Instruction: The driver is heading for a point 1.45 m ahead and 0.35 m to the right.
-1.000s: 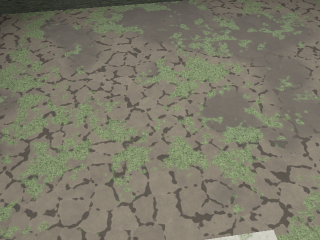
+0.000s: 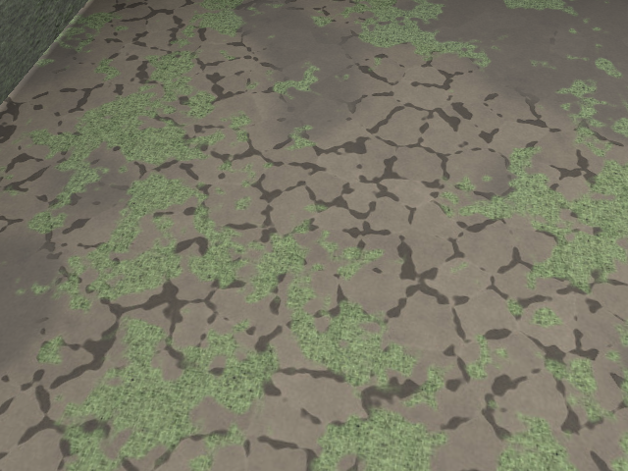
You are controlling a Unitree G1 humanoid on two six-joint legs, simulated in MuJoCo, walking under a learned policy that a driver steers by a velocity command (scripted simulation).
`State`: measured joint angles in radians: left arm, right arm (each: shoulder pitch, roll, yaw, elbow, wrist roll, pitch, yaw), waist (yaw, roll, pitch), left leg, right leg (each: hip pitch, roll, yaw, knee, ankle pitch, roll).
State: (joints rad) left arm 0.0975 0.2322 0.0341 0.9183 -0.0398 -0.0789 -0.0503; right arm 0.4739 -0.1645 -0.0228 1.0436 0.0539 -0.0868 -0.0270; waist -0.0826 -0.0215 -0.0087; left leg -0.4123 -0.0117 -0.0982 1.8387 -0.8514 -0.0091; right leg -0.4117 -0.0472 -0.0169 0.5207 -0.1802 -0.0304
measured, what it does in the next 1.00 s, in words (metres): walks ahead, turning right: left foot, then right foot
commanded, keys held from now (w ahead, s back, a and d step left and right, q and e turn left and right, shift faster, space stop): w+e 0.62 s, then w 0.32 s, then w+q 0.06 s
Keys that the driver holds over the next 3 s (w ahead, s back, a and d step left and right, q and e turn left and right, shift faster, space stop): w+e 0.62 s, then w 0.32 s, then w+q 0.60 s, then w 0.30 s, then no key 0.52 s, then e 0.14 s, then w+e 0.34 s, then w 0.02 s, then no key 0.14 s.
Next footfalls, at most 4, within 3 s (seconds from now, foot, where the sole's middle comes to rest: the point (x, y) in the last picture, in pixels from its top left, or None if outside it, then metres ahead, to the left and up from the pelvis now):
0.34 left None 0.37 0.09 -0.77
0.86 right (440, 439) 0.53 -0.26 -0.77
1.42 left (361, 297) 0.91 -0.14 -0.77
1.94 right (428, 208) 1.19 -0.37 -0.77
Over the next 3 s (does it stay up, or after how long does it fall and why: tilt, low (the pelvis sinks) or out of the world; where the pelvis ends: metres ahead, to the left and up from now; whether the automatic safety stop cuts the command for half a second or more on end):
stays up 1.26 -0.33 0.01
